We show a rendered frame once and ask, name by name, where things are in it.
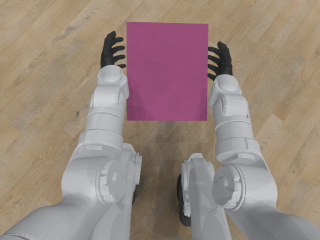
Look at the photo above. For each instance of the left robot foot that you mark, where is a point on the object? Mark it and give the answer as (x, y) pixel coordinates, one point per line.
(133, 198)

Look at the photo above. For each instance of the left robot hand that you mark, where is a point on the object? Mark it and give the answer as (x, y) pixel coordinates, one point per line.
(107, 52)

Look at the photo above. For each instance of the left robot forearm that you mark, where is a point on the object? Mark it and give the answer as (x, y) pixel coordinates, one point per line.
(105, 118)

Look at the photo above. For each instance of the carton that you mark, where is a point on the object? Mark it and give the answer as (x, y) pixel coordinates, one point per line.
(167, 71)

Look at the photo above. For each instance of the right robot forearm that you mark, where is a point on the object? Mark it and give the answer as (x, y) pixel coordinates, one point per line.
(232, 122)

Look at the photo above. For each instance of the right robot hand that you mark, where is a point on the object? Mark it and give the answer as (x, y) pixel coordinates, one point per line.
(223, 62)

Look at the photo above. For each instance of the robot right upper arm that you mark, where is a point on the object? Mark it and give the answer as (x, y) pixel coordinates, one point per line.
(248, 194)

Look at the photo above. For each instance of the right robot thigh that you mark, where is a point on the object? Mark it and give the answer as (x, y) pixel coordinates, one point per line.
(208, 220)

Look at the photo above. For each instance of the robot left upper arm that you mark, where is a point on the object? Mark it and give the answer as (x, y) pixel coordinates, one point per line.
(90, 185)

